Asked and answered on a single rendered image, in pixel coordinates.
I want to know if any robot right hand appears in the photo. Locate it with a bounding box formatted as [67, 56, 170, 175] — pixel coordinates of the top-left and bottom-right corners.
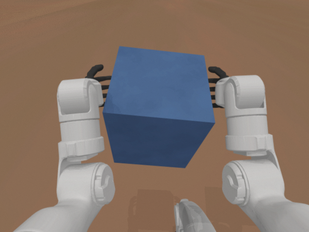
[208, 67, 229, 108]

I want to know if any robot left hand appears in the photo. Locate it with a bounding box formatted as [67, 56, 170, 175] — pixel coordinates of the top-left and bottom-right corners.
[85, 64, 112, 107]

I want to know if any left robot forearm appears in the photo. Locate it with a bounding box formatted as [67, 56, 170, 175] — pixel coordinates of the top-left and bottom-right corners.
[56, 78, 105, 197]

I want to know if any robot right thigh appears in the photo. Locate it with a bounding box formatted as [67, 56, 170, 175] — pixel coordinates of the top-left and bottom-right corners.
[174, 201, 216, 232]

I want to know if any carton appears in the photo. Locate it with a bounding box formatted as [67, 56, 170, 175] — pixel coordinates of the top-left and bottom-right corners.
[102, 46, 215, 168]

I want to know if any right robot shin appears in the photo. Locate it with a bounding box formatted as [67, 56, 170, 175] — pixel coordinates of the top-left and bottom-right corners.
[176, 199, 188, 232]

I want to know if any right robot forearm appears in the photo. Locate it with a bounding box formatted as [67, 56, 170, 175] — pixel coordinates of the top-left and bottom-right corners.
[215, 75, 285, 189]

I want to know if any robot right upper arm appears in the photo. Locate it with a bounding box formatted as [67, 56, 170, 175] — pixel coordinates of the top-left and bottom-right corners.
[222, 159, 309, 232]

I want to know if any robot left upper arm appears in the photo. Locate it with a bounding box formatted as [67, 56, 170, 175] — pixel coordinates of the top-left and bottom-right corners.
[13, 162, 115, 232]

